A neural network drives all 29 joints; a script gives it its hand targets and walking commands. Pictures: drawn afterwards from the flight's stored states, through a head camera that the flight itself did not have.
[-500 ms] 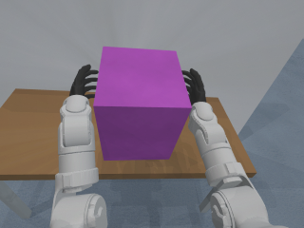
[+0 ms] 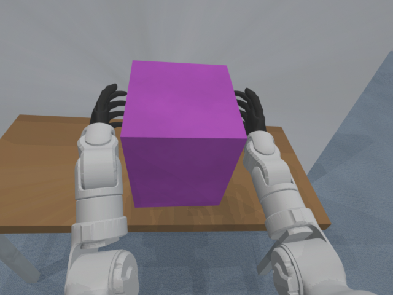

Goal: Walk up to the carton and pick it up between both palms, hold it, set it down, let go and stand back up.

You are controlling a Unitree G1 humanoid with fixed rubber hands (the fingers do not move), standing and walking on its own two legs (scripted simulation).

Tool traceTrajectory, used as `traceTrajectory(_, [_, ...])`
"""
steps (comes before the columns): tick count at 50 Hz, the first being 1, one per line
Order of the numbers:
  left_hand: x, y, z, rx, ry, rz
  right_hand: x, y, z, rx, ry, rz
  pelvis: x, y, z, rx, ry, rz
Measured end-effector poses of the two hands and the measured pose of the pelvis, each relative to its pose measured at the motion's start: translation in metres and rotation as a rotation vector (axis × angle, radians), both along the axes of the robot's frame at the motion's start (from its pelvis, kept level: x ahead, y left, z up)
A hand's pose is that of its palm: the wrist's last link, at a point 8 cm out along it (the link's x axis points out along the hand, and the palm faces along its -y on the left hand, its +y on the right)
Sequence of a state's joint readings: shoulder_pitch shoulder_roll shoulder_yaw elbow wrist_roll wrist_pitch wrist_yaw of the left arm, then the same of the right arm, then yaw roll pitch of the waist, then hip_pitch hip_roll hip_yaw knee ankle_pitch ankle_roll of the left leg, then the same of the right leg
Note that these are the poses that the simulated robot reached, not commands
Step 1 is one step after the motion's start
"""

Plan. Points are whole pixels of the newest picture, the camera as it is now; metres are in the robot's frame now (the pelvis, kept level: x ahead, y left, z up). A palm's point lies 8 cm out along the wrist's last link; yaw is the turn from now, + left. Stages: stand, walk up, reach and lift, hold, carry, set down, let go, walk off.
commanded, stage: hold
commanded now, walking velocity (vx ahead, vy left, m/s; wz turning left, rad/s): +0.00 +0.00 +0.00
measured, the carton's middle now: (179, 138) +0.41 +0.01 +0.12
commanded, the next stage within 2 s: none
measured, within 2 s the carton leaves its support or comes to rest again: neither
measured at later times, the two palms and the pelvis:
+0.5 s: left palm (102, 125) +0.35 +0.16 +0.20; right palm (258, 128) +0.36 -0.13 +0.20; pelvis +0.00 +0.00 +0.00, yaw +0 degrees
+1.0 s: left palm (102, 124) +0.36 +0.16 +0.19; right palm (253, 127) +0.37 -0.13 +0.18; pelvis +0.00 +0.00 +0.00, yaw +0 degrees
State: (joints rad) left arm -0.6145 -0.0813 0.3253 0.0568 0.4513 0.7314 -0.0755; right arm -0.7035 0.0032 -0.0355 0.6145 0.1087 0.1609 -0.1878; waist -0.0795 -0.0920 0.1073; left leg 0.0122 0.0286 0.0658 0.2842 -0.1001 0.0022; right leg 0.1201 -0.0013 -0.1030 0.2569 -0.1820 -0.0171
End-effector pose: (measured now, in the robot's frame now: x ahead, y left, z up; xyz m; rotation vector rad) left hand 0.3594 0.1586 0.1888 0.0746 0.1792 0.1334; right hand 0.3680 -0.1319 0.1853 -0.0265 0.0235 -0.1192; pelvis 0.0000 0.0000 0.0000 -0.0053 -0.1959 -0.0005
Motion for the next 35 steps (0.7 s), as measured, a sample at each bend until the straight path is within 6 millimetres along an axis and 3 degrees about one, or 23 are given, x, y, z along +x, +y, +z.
traceTrajectory(19, [0.0,0.0,0.0,0.003,0.001,0.0,0.0,0.0,-0.001,0.002,0.001,-0.001,-0.001,0.001,0.0,0.0,0.003,-0.002])
traceTrajectory(25, [-0.011,-0.003,0.01,0.016,-0.051,-0.006,-0.012,-0.003,0.01,-0.003,-0.05,-0.006,0.001,0.0,0.0,-0.003,-0.019,0.006])
traceTrajectory(35, [-0.009,-0.006,0.005,0.017,0.004,-0.005,-0.011,-0.006,-0.001,0.004,0.0,-0.012,-0.007,-0.001,0.0,0.002,-0.014,-0.004])
